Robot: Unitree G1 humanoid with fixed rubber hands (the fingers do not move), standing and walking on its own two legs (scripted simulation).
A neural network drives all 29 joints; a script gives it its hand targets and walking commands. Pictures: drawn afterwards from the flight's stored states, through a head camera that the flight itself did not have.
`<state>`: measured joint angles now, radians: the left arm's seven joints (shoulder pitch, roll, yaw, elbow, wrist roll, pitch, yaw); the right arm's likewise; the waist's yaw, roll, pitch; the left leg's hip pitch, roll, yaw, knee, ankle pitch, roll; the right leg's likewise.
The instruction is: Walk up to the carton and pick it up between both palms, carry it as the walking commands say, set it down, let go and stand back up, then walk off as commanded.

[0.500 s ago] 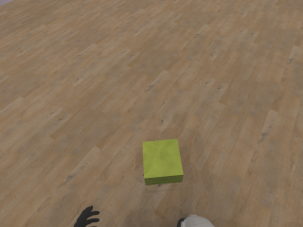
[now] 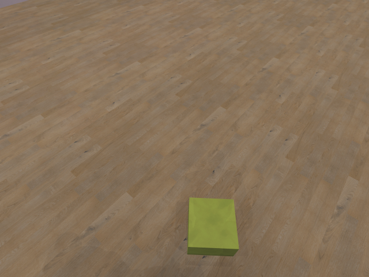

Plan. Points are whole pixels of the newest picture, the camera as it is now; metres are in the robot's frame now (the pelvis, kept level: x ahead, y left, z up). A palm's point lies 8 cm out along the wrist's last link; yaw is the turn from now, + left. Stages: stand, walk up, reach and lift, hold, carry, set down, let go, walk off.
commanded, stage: walk up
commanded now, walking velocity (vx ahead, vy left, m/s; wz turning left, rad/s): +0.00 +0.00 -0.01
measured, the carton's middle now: (210, 226) +0.46 -0.11 -0.70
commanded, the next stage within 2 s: stand in 1.46 s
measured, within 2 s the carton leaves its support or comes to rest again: neither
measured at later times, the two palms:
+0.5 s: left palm out of the picture +0.03 +0.24 -0.14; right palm out of the picture +0.00 -0.25 -0.13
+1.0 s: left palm out of the picture +0.07 +0.12 -0.11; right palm out of the picture +0.03 -0.37 -0.14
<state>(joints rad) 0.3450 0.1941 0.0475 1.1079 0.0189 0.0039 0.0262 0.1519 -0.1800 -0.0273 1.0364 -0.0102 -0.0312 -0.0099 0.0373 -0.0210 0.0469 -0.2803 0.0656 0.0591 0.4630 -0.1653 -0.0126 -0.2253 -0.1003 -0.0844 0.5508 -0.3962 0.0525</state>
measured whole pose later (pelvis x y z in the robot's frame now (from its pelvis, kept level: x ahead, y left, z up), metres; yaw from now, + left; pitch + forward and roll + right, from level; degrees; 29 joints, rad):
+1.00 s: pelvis +0.00 -0.12 +0.01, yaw -3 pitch +1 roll +1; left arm 0.22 0.17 0.02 0.99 0.02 -0.01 0.03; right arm 0.21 -0.23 -0.04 1.04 -0.02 0.04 -0.01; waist 0.01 0.05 0.01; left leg -0.32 -0.02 0.03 0.71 -0.40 -0.02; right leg -0.21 -0.02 -0.02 0.39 -0.20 -0.01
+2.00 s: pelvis +0.04 -0.09 +0.01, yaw -3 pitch -1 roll +0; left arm 0.26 0.19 0.02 1.15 0.01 0.00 0.03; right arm 0.25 -0.19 -0.01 1.13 -0.01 -0.02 -0.03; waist 0.01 0.00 0.05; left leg -0.11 0.04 0.05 0.35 -0.22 -0.02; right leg -0.10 -0.05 -0.03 0.35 -0.22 0.04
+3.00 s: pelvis -0.02 -0.08 -0.06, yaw -4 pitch +17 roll +0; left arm 0.00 0.11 0.09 0.38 0.02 0.50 0.02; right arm -0.06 -0.22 -0.12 0.47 -0.02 0.47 0.10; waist 0.02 -0.01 -0.03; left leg -0.86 0.05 0.04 0.92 -0.36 -0.01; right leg -0.86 -0.05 0.01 0.91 -0.36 0.03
